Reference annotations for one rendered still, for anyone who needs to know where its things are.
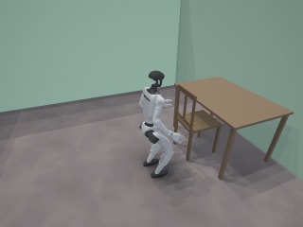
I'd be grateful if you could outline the table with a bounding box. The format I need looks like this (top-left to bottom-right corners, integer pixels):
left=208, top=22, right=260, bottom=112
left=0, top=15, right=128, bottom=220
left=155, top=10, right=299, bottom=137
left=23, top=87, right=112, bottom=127
left=173, top=77, right=294, bottom=180

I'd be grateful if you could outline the right robot forearm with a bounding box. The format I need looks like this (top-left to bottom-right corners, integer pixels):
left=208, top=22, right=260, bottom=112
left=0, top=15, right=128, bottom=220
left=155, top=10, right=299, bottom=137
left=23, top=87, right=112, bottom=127
left=155, top=119, right=174, bottom=138

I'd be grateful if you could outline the left robot hand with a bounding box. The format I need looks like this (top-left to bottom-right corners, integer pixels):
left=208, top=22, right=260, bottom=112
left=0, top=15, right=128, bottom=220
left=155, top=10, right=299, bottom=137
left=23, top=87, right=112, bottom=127
left=163, top=99, right=172, bottom=108

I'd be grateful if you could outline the chair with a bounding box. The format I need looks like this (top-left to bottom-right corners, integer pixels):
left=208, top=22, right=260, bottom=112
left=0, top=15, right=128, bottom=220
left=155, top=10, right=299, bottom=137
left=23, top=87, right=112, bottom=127
left=173, top=84, right=222, bottom=161

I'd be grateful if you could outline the robot right thigh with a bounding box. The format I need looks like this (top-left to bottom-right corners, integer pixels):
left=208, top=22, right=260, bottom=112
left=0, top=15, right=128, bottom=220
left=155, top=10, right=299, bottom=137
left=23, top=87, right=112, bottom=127
left=147, top=131, right=173, bottom=155

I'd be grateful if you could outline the right robot hand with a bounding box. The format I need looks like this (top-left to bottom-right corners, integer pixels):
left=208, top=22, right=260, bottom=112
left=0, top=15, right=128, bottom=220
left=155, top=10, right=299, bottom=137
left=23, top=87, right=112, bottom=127
left=171, top=132, right=185, bottom=144

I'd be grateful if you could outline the left robot foot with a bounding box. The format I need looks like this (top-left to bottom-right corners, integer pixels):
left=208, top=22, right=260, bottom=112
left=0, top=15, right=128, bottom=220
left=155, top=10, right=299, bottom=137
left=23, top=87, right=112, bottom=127
left=143, top=158, right=159, bottom=166

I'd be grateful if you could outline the robot right upper arm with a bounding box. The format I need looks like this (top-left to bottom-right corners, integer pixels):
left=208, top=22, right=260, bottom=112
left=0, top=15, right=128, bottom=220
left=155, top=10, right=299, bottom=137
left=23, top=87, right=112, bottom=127
left=151, top=95, right=165, bottom=125

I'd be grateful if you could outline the robot left upper arm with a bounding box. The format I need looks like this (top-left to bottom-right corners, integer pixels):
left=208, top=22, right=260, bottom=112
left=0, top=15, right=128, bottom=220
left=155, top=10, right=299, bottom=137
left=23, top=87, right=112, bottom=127
left=138, top=87, right=150, bottom=109

